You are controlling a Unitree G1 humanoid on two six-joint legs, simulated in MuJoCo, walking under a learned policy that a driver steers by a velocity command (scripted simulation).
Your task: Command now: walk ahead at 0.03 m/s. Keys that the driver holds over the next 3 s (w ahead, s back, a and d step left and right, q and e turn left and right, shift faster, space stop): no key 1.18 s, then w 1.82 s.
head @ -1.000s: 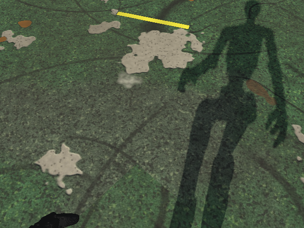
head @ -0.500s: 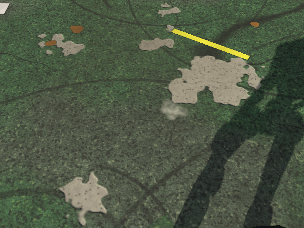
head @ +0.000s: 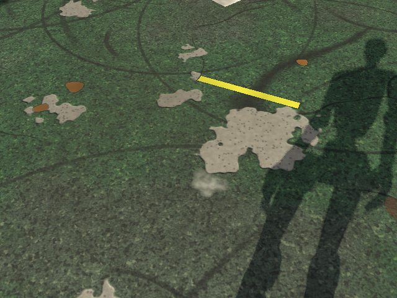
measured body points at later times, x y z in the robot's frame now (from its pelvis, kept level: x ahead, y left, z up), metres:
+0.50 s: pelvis +0.02 -0.01 +0.00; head +0.02 -0.01 +0.45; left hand +0.00 +0.20 -0.16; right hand +0.01 -0.23 -0.16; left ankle +0.04 +0.08 -0.74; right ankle +0.00 -0.12 -0.74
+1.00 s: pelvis +0.02 -0.01 +0.00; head +0.03 -0.01 +0.45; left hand -0.01 +0.20 -0.16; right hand +0.00 -0.22 -0.16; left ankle +0.04 +0.08 -0.74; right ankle +0.00 -0.12 -0.74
